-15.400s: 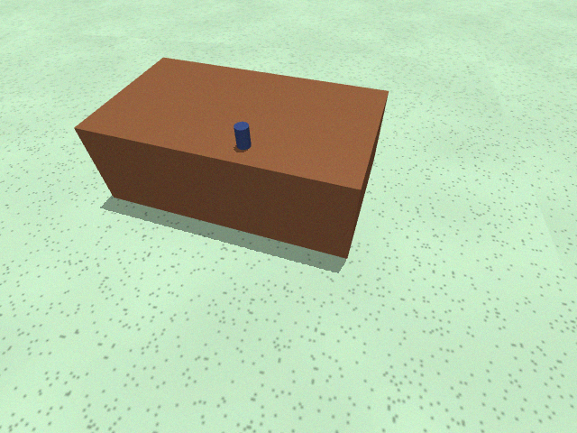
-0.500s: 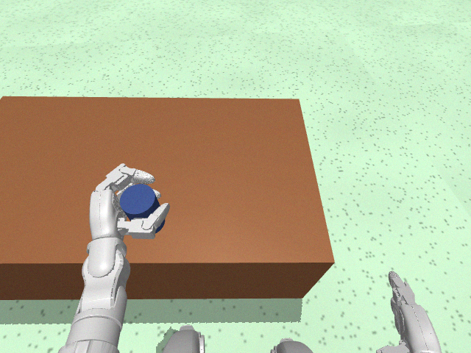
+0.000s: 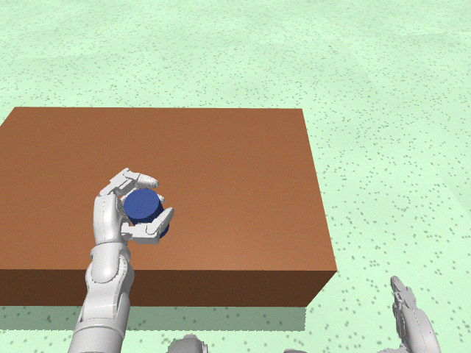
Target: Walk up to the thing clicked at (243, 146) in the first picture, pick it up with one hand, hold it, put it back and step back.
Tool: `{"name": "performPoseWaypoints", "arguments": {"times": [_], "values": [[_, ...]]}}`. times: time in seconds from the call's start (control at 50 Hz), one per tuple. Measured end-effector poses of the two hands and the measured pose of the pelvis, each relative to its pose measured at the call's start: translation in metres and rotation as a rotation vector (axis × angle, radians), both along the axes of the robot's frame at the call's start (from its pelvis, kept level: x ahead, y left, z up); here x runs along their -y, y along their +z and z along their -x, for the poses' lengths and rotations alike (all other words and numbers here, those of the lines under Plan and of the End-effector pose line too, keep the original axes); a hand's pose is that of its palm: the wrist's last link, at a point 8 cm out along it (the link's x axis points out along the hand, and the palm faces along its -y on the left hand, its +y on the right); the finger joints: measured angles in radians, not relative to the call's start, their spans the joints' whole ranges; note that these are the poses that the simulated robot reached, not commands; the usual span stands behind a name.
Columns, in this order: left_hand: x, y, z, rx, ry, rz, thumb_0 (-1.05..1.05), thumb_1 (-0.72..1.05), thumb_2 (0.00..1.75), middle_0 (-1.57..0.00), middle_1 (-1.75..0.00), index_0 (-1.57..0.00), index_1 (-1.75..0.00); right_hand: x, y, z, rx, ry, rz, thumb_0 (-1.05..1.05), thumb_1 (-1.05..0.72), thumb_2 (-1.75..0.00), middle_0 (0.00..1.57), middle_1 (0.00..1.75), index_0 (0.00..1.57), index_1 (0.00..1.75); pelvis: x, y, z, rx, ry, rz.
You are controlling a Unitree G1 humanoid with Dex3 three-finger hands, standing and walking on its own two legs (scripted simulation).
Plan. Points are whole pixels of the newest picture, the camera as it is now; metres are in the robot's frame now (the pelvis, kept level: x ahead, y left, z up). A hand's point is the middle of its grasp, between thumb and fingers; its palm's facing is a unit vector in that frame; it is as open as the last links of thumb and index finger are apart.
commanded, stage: hold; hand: left
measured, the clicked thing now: (148, 215) +0.34 +0.17 +0.04
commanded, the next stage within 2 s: none
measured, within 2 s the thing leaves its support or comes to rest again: neither
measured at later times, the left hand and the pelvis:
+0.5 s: hand (146, 210) +0.33 +0.16 +0.06, palm faces +0.20 -0.98 +0.00, open 8.1 cm; pelvis +0.00 +0.00 +0.01, yaw +0 degrees
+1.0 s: hand (147, 211) +0.33 +0.16 +0.06, palm faces +0.20 -0.98 +0.00, open 8.1 cm; pelvis +0.00 +0.00 +0.01, yaw +0 degrees
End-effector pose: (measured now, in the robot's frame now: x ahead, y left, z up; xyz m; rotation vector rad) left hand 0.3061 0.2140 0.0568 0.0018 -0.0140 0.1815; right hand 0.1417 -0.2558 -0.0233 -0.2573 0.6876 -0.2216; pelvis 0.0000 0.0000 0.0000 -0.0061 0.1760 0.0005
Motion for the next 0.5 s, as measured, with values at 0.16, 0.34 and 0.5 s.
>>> {"name": "performPoseWaypoints", "arguments": {"times": [0.16, 0.34, 0.5], "values": [[0.0006, 0.0066, 0.0023, -0.005, 0.004, -0.003, 0.00, -0.21, 1.12, -0.80, -1.17, -0.84, -1.17, 0.0002, 0.0011, -0.0005, 0.009, -0.008, -0.007, -0.01, 0.55, -0.05, 0.05, 0.05, 0.06, 0.05, -0.0001, 0.0028, 0.0006, 0.016, -0.001, -0.001], [0.0020, 0.0063, 0.0044, -0.014, 0.007, 0.006, 0.00, -0.21, 1.12, -0.80, -1.17, -0.84, -1.17, 0.0019, 0.0008, 0.0024, 0.010, -0.013, -0.007, -0.01, 0.54, -0.05, 0.05, 0.05, 0.06, 0.05, 0.0006, 0.0047, 0.0026, 0.025, 0.001, -0.003], [0.0006, 0.0072, 0.0067, -0.011, 0.016, 0.003, 0.00, -0.21, 1.12, -0.80, -1.17, -0.84, -1.17, 0.0015, 0.0018, 0.0027, 0.013, -0.009, -0.006, -0.01, 0.54, -0.05, 0.05, 0.05, 0.06, 0.05, 0.0010, 0.0055, 0.0032, 0.029, 0.001, -0.002]]}}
